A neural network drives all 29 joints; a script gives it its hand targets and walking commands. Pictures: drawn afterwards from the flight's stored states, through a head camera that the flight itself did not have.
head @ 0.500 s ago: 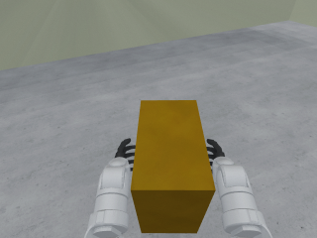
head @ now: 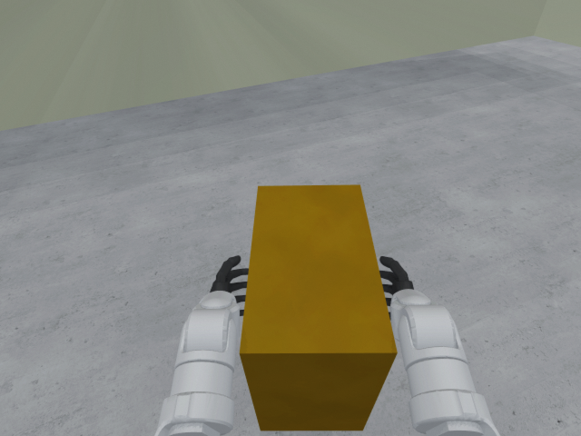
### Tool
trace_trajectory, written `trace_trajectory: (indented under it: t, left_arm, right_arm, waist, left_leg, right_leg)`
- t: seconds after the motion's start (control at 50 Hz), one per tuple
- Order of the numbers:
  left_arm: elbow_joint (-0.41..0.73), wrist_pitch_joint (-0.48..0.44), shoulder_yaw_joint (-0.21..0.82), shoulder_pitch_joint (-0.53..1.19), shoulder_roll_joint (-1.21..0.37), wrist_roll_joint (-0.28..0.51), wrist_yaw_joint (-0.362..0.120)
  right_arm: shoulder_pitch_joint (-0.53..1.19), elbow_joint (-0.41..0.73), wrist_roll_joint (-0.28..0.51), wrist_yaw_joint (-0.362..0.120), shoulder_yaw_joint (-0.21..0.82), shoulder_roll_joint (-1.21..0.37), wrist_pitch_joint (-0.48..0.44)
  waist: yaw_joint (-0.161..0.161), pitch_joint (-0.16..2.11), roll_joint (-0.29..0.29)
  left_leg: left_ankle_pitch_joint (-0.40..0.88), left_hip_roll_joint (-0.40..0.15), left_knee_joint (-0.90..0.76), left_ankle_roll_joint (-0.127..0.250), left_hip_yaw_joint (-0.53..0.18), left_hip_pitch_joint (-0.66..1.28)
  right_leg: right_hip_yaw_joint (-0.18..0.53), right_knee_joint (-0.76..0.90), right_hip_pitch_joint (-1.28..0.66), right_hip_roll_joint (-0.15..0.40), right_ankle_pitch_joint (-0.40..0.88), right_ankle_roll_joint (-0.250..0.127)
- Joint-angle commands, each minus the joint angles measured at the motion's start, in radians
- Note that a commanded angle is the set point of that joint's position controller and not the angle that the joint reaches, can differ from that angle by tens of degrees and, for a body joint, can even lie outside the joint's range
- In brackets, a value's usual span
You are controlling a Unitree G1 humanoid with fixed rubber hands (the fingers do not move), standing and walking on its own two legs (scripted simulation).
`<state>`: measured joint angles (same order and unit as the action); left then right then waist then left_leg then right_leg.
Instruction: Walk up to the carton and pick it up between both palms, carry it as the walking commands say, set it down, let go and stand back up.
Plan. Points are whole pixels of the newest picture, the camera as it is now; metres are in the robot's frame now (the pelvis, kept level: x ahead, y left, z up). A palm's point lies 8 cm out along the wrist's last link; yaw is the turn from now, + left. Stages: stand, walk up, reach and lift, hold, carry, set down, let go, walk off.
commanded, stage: carry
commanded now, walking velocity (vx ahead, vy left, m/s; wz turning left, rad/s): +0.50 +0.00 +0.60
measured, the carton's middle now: (310, 308) +0.33 +0.00 -0.01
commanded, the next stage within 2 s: none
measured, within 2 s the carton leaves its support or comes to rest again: neither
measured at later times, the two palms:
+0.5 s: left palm (179, 231) +0.42 +0.22 +0.08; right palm (328, 212) +0.47 -0.03 +0.08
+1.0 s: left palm (150, 166) +0.64 +0.35 +0.08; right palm (257, 140) +0.77 +0.12 +0.07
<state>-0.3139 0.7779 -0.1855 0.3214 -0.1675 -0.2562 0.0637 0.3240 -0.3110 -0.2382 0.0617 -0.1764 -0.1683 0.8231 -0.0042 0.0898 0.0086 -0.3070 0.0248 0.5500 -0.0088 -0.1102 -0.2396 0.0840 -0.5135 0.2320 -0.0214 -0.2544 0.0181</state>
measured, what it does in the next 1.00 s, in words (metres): walks ahead, turning left: left foot, then right foot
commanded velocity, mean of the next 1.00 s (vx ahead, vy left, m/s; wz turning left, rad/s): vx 0.50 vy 0.00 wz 0.60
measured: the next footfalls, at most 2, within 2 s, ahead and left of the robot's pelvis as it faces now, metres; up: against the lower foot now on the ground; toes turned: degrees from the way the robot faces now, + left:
left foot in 0.48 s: +0.18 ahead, +0.12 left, +0.00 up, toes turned +16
right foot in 0.84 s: +0.57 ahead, +0.02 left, +0.00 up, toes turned +13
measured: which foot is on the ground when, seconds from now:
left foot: down 0.00-0.30, up 0.32-0.46, down 0.48-0.84, up 0.86-1.00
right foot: down 0.00-0.48, up 0.50-0.82, down 0.84-1.00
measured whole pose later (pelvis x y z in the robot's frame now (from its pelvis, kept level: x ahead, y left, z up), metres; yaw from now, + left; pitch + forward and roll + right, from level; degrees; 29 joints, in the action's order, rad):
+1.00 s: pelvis +0.46 +0.08 +0.00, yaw +32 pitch +6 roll +0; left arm 0.23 1.22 -0.08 0.31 -0.17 -0.11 0.16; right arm 0.29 0.28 -0.11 0.17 -0.10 -0.16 1.28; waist 0.00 0.00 0.04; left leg -0.41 -0.01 0.98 0.05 0.08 -0.46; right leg -0.32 -0.45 0.34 0.11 -0.19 -0.03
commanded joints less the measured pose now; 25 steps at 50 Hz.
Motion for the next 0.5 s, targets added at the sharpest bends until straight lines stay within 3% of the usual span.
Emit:
trace_trajectory:
  t: [0.0, 0.04, 0.08, 0.1, 0.12, 0.16, 0.18, 0.22, 0.24, 0.26, 0.28, 0.3, 0.32, 0.34, 0.36, 0.4, 0.44, 0.46, 0.48]
  left_arm:
    - [0.178, -0.019, 0.637, 0.616, -1.013, 0.385, -0.260]
    - [0.210, 0.026, 0.654, 0.577, -1.006, 0.394, -0.242]
    - [0.253, 0.069, 0.670, 0.553, -0.995, 0.405, -0.226]
    - [0.279, 0.092, 0.679, 0.546, -0.993, 0.415, -0.220]
    - [0.312, 0.115, 0.694, 0.542, -0.995, 0.430, -0.215]
    - [0.380, 0.168, 0.725, 0.546, -0.998, 0.460, -0.206]
    - [0.422, 0.197, 0.746, 0.546, -0.994, 0.482, -0.203]
    - [0.492, 0.254, 0.777, 0.506, -0.992, 0.533, -0.192]
    - [0.502, 0.282, 0.779, 0.476, -0.989, 0.546, -0.188]
    - [0.504, 0.308, 0.778, 0.431, -0.983, 0.552, -0.184]
    - [0.505, 0.328, 0.768, 0.383, -0.971, 0.546, -0.180]
    - [0.504, 0.344, 0.748, 0.358, -0.956, 0.535, -0.176]
    - [0.524, 0.358, 0.736, 0.353, -0.958, 0.531, -0.170]
    - [0.568, 0.374, 0.747, 0.389, -0.965, 0.538, -0.166]
    - [0.604, 0.389, 0.759, 0.405, -0.963, 0.545, -0.164]
    - [0.642, 0.413, 0.760, 0.414, -0.944, 0.557, -0.164]
    - [0.630, 0.435, 0.742, 0.394, -0.940, 0.550, -0.168]
    - [0.614, 0.445, 0.734, 0.396, -0.925, 0.543, -0.176]
    - [0.639, 0.456, 0.743, 0.424, -0.924, 0.555, -0.184]
  right_arm:
    - [0.703, 0.205, 0.367, -0.234, 0.620, -1.047, -0.062]
    - [0.686, 0.243, 0.393, -0.223, 0.649, -1.036, -0.015]
    - [0.661, 0.287, 0.418, -0.217, 0.673, -1.020, 0.030]
    - [0.641, 0.307, 0.429, -0.215, 0.677, -1.011, 0.051]
    - [0.613, 0.331, 0.439, -0.211, 0.681, -1.002, 0.073]
    - [0.546, 0.384, 0.457, -0.199, 0.696, -0.993, 0.119]
    - [0.539, 0.437, 0.472, -0.188, 0.720, -0.993, 0.145]
    - [0.518, 0.539, 0.497, -0.170, 0.742, -0.976, 0.198]
    - [0.497, 0.559, 0.499, -0.163, 0.739, -0.964, 0.224]
    - [0.479, 0.570, 0.501, -0.158, 0.735, -0.947, 0.251]
    - [0.485, 0.586, 0.513, -0.160, 0.741, -0.937, 0.278]
    - [0.503, 0.603, 0.534, -0.165, 0.754, -0.946, 0.301]
    - [0.522, 0.621, 0.551, -0.176, 0.762, -0.941, 0.319]
    - [0.548, 0.636, 0.564, -0.180, 0.773, -0.948, 0.332]
    - [0.554, 0.653, 0.576, -0.181, 0.784, -0.956, 0.345]
    - [0.512, 0.645, 0.582, -0.178, 0.775, -0.966, 0.369]
    - [0.459, 0.623, 0.572, -0.172, 0.760, -0.978, 0.388]
    - [0.416, 0.602, 0.559, -0.167, 0.746, -0.973, 0.395]
    - [0.396, 0.598, 0.548, -0.158, 0.730, -0.960, 0.393]
  waist:
    - [-0.011, 0.214, -0.058]
    - [-0.007, 0.252, -0.127]
    - [-0.003, 0.254, -0.139]
    - [-0.002, 0.252, -0.097]
    - [0.000, 0.249, -0.022]
    - [0.011, 0.246, 0.192]
    - [0.008, 0.224, 0.220]
    - [0.002, 0.263, 0.167]
    - [-0.004, 0.294, 0.134]
    - [-0.015, 0.324, 0.090]
    - [-0.028, 0.323, -0.039]
    - [-0.030, 0.309, -0.247]
    - [-0.024, 0.244, -0.284]
    - [-0.025, 0.209, -0.185]
    - [-0.026, 0.208, -0.136]
    - [-0.022, 0.228, -0.166]
    - [0.010, 0.297, -0.146]
    - [0.039, 0.336, -0.058]
    - [0.057, 0.345, 0.190]
  left_leg:
    - [-0.160, -0.038, -0.013, 0.029, 0.025, -0.043]
    - [-0.137, -0.010, -0.001, 0.028, 0.080, -0.067]
    - [-0.126, 0.001, -0.047, 0.036, 0.101, -0.049]
    - [-0.134, -0.015, -0.093, 0.041, 0.072, -0.028]
    - [-0.161, -0.058, -0.151, 0.051, -0.001, -0.006]
    - [-0.235, -0.231, -0.289, 0.107, -0.260, 0.074]
    - [-0.127, -0.262, -0.285, 0.144, -0.309, 0.117]
    - [0.138, -0.237, -0.201, 0.153, -0.233, 0.145]
    - [0.179, -0.202, -0.141, 0.136, -0.155, 0.090]
    - [0.135, -0.154, -0.067, 0.108, -0.065, -0.035]
    - [0.045, -0.089, 0.045, 0.077, 0.031, -0.213]
    - [-0.055, -0.020, 0.213, 0.048, 0.147, -0.433]
    - [-0.238, -0.029, 0.207, 0.041, 0.208, -0.550]
    - [-0.259, -0.060, 0.172, 0.046, 0.198, -0.524]
    - [-0.202, -0.047, 0.126, 0.052, 0.216, -0.482]
    - [-0.011, -0.017, 0.015, 0.052, 0.253, -0.355]
    - [0.157, 0.065, -0.152, 0.072, 0.324, 0.040]
    - [0.089, -0.020, -0.171, 0.115, 0.170, 0.306]
    - [0.163, -0.300, -0.228, 0.238, -0.307, 0.505]
  right_leg:
    - [0.099, 0.190, 0.054, 0.146, -0.347, -0.049]
    - [0.099, 0.219, 0.018, 0.179, -0.383, -0.058]
    - [0.061, 0.205, 0.026, 0.187, -0.382, -0.056]
    - [0.016, 0.163, 0.042, 0.170, -0.359, -0.044]
    - [-0.041, 0.088, 0.068, 0.139, -0.316, -0.024]
    - [-0.176, -0.145, 0.161, 0.069, -0.202, 0.026]
    - [-0.191, -0.104, 0.211, 0.044, -0.200, 0.029]
    - [-0.197, 0.036, 0.135, 0.033, -0.129, 0.021]
    - [-0.198, 0.103, 0.010, 0.046, -0.073, 0.020]
    - [-0.168, 0.147, -0.171, 0.087, -0.055, 0.015]
    - [-0.032, 0.188, -0.323, 0.187, -0.119, -0.019]
    - [0.176, 0.222, -0.477, 0.366, -0.023, -0.089]
    - [0.242, 0.266, -0.490, 0.482, 0.150, -0.163]
    - [0.170, 0.244, -0.457, 0.475, 0.266, -0.184]
    - [0.092, 0.215, -0.436, 0.450, 0.326, -0.166]
    - [-0.075, 0.165, -0.391, 0.394, 0.351, -0.088]
    - [-0.300, -0.031, -0.179, 0.293, 0.351, 0.012]
    - [-0.348, -0.231, 0.056, 0.254, 0.260, 0.065]
    - [-0.345, -0.521, 0.391, 0.150, 0.004, 0.114]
